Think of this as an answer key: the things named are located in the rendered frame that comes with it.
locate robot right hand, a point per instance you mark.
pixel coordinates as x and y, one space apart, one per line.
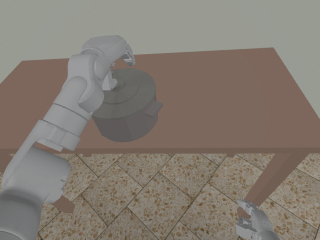
259 222

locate robot left upper arm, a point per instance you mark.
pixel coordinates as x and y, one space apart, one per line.
39 178

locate pot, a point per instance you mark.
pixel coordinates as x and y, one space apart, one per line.
131 128

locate right robot forearm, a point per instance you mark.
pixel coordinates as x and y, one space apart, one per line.
268 235

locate knob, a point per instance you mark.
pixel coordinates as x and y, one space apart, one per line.
120 84

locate robot left hand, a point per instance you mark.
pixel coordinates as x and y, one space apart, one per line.
115 47

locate left robot forearm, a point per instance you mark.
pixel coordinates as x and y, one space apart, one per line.
80 96

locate table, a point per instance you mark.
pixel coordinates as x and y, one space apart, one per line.
236 101

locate lid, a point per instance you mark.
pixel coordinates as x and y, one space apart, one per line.
139 91

